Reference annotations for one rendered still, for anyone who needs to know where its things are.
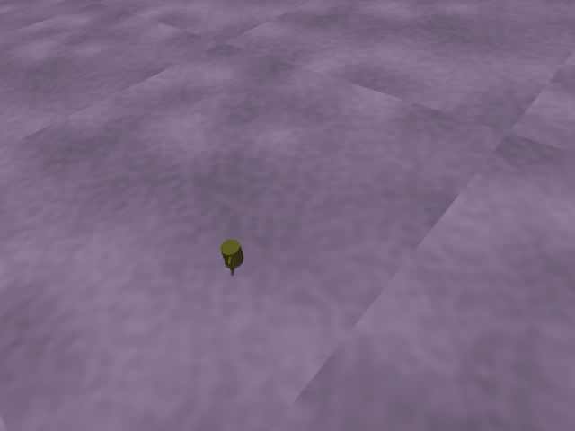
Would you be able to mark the mug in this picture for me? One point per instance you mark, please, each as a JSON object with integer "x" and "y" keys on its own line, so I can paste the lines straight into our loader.
{"x": 232, "y": 253}

